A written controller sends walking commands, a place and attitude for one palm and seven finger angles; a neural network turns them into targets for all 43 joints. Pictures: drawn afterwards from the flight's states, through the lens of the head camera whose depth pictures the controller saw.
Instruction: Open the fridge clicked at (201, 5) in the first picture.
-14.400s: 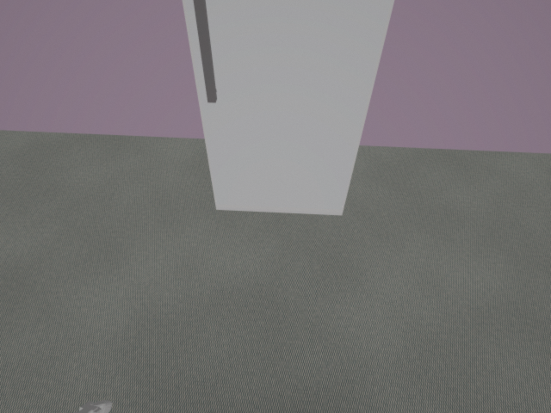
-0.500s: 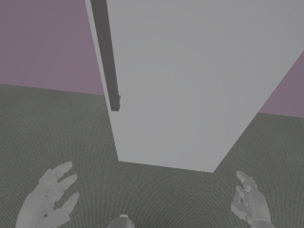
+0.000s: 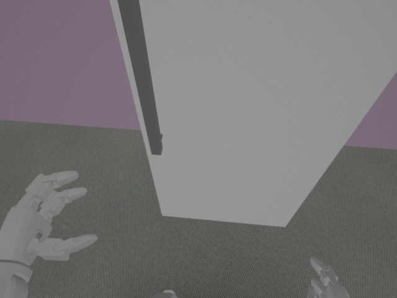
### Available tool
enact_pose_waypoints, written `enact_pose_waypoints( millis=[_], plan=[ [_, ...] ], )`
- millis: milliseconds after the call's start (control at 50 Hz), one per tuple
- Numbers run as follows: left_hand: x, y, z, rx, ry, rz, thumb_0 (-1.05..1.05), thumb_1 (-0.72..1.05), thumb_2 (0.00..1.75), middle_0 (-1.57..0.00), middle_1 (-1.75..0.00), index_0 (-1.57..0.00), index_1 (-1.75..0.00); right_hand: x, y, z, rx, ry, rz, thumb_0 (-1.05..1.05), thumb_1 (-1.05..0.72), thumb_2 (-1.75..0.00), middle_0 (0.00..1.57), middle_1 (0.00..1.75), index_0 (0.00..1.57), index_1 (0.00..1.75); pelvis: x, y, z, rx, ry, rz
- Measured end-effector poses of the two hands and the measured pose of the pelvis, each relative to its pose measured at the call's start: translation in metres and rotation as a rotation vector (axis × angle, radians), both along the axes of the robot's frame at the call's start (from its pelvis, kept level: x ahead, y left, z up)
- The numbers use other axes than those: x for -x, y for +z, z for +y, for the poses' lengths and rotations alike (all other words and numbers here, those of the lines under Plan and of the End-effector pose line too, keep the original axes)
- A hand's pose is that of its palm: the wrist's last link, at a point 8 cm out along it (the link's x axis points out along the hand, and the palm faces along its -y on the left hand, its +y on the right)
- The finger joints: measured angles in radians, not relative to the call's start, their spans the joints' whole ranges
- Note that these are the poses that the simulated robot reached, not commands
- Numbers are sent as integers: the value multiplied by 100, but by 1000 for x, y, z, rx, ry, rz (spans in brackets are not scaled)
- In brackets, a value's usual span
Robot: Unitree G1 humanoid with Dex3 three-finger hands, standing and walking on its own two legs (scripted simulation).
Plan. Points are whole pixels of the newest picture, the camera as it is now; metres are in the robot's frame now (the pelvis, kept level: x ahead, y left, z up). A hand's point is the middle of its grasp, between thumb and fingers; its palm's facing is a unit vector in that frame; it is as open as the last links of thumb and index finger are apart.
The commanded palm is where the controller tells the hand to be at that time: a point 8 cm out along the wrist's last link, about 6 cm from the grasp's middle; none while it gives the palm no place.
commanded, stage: raise the hand to about handle height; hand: left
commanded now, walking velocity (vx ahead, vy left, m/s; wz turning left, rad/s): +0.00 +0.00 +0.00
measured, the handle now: (146, 72) +0.54 +0.16 +0.18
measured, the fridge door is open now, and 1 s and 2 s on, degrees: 0 0 0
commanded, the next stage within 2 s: move the hooked fingers beside the handle in 1.14 s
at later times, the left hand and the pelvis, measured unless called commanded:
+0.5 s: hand (26, 199) +0.24 +0.29 +0.14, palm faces +0.01 -1.00 -0.07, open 13.9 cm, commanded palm +0.21 +0.34 +0.15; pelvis -0.02 +0.02 +0.02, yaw +1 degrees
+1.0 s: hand (27, 182) +0.25 +0.28 +0.16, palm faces +0.04 -1.00 -0.05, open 13.9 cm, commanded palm +0.22 +0.32 +0.17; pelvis -0.01 +0.00 +0.03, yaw +1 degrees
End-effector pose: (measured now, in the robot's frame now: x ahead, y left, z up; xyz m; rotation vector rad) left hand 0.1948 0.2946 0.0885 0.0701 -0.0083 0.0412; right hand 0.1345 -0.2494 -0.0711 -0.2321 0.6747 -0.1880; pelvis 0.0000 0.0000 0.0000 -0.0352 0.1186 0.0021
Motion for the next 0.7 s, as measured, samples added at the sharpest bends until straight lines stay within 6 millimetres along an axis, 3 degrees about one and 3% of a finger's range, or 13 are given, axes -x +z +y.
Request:
enact_pose_waypoints(
  millis=[100, 260, 340, 440, 600, 700],
  plan=[
    [-5, -8, 0, 13, -82, 64, 0, -13, 46, -27, -97, -27, -97, -10, 11, 5, 31, 16, -38, 2, -90, -89, 20, 30, 20, 30, 3, 3, 9, 6, 5, -16],
    [-13, 38, 29, -9, -19, -92, -1, -32, 38, -29, -109, -29, -109, -32, 36, 33, 11, 70, -148, 2, -90, -89, 20, 30, 20, 30, 5, 11, 17, 12, 13, -68],
    [-17, 44, 43, 12, -8, -49, -1, -40, 34, -30, -114, -30, -114, -37, 41, 46, -11, 98, -165, 2, -90, -89, 20, 30, 20, 30, 9, 15, 20, 14, 20, -86],
    [-18, 42, 46, 15, -30, 31, -1, -46, 32, -30, -117, -30, -117, -36, 43, 55, -21, 120, -164, 2, -90, -89, 21, 30, 20, 30, 14, 19, 22, 12, 22, -104],
    [-23, 78, 59, -11, 2, -85, -1, -49, 30, -30, -120, -30, -119, -24, 43, 53, -13, 128, -127, 2, -90, -89, 21, 30, 20, 30, 17, 25, 18, 7, 27, -134],
    [-31, 82, 66, 1, 2, -23, -1, -50, 30, -30, -120, -30, -120, -17, 40, 44, -15, 110, -104, 2, -90, -89, 21, 30, 20, 30, 18, 27, 15, 4, 31, -136]
  ],
)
